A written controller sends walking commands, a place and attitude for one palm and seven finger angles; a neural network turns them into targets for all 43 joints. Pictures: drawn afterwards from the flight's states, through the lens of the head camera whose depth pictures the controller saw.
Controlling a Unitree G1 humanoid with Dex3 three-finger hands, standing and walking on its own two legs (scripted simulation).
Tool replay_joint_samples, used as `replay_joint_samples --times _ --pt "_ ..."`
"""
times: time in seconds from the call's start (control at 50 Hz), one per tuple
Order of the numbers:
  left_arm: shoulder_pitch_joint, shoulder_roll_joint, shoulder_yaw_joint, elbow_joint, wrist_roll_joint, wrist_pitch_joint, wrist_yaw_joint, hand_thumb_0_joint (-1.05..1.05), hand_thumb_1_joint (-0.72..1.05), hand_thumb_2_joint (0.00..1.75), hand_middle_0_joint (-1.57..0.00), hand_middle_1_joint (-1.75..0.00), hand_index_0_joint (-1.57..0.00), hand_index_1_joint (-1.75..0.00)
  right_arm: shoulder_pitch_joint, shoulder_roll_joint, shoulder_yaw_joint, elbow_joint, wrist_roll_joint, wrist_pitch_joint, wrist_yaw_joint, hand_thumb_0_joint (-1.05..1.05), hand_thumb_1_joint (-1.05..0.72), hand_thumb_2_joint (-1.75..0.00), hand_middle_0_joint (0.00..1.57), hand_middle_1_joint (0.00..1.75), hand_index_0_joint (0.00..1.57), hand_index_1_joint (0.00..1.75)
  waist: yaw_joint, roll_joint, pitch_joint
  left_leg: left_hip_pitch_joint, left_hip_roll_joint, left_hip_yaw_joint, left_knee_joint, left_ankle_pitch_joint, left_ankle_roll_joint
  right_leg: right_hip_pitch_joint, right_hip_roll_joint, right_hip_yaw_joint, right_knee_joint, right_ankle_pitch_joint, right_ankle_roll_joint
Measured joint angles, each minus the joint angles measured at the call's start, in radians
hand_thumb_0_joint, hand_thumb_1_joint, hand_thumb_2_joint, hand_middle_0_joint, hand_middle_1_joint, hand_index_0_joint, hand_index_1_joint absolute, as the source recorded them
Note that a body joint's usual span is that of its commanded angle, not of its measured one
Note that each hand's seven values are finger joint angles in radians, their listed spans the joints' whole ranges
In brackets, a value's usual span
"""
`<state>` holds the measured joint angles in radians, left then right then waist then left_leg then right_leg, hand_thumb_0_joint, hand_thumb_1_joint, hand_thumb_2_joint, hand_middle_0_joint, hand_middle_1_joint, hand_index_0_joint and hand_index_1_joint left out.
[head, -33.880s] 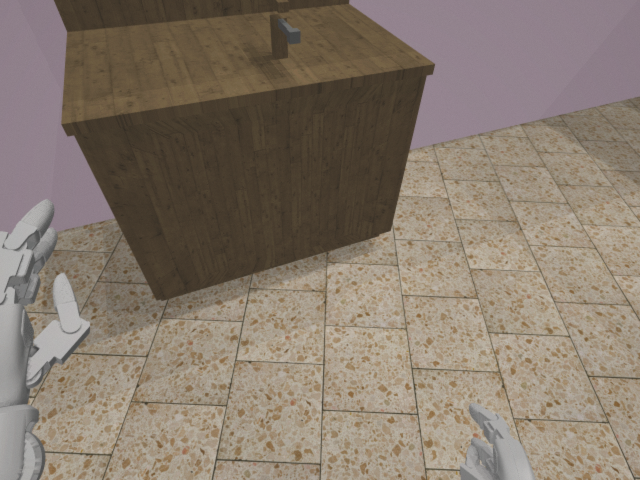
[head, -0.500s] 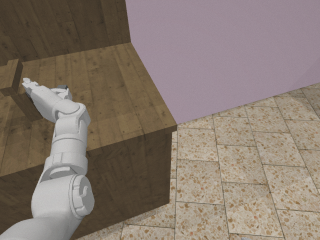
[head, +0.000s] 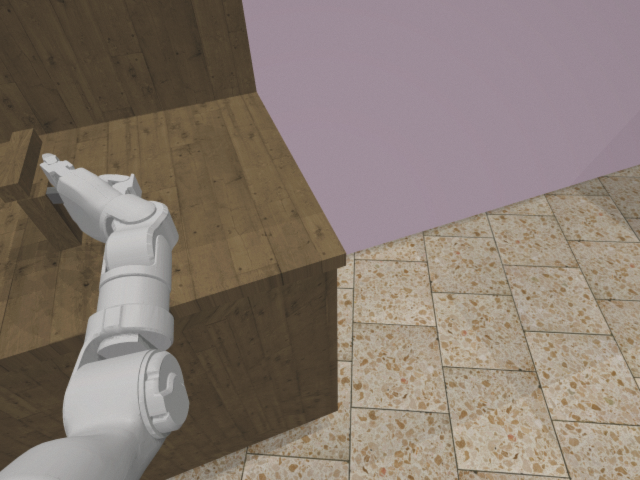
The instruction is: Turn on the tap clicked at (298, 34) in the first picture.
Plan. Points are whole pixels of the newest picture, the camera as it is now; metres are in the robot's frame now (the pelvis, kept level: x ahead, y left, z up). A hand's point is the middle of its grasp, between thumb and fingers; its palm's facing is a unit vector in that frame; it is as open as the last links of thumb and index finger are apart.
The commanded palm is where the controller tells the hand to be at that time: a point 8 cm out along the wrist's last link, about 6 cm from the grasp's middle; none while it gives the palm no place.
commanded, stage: lift the hand up off the lever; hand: left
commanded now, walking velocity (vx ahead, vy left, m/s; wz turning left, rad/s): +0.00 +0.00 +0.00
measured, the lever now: (120, 191) +0.48 +0.29 +0.13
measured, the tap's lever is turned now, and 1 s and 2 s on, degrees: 72 72 72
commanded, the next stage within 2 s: draw the hand back beside the body in 1.12 s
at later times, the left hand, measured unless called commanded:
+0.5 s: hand (123, 178) +0.43 +0.24 +0.19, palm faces +0.82 -0.56 -0.07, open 7.8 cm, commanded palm +0.38 +0.26 +0.20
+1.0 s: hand (112, 170) +0.42 +0.24 +0.21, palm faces +0.81 -0.59 -0.04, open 7.8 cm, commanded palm +0.37 +0.26 +0.21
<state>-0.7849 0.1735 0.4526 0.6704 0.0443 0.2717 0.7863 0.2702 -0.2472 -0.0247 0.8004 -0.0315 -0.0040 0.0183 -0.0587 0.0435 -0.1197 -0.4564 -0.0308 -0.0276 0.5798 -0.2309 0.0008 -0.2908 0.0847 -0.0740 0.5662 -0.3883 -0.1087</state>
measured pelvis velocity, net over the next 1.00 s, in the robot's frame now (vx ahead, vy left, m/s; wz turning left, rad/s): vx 0.00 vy -0.01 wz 0.00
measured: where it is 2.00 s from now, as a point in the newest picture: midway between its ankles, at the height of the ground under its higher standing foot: outside the picture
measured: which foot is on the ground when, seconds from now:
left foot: down 0.00-1.00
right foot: down 0.00-1.00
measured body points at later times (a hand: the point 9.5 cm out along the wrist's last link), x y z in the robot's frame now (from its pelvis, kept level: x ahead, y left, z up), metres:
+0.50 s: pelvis +0.01 -0.02 +0.00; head +0.00 -0.05 +0.45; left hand +0.38 +0.26 +0.20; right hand +0.12 -0.27 -0.13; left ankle +0.04 +0.12 -0.73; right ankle -0.06 -0.04 -0.73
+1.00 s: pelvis +0.00 -0.01 +0.01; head -0.01 -0.04 +0.46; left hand +0.37 +0.26 +0.22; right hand +0.15 -0.26 -0.11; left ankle +0.04 +0.12 -0.73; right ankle -0.06 -0.04 -0.73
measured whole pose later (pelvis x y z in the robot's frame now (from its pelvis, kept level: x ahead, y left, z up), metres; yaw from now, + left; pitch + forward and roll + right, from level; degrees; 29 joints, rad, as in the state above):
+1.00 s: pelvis +0.00 -0.01 +0.01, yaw +0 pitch +3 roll +2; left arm -0.70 0.17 0.42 0.45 -0.01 0.42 0.72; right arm 0.18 -0.25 -0.01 0.80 0.01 -0.02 -0.03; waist -0.01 0.04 -0.11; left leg -0.33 -0.03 -0.02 0.48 -0.20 -0.01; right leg -0.18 0.08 -0.06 0.49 -0.36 -0.12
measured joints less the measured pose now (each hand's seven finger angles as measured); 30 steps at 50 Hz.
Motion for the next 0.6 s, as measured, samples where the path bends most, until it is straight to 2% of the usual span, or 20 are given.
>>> replay_joint_samples --times 0.24,0.6 --pt "0.003 0.019 0.001 -0.027 0.005 0.039 -0.011 0.01 0.90 0.89 -0.15 -0.15 -0.15 -0.15 -0.035 0.002 0.007 -0.006 0.006 -0.011 -0.016 0.01 -0.91 -0.90 0.20 0.30 0.20 0.30 0.009 -0.004 0.001 0.024 0.004 -0.007 -0.024 0.010 -0.012 0.021 0.005 -0.005 -0.017 0.005 -0.009" --pt "0.078 0.022 0.013 -0.146 -0.034 0.096 -0.057 0.01 0.90 0.89 -0.15 -0.15 -0.15 -0.15 -0.051 -0.001 0.013 -0.006 0.028 -0.007 -0.038 0.01 -0.91 -0.90 0.20 0.30 0.20 0.30 0.029 -0.011 0.002 0.092 0.005 0.000 -0.071 0.016 -0.016 0.082 0.006 0.005 -0.055 0.011 -0.012"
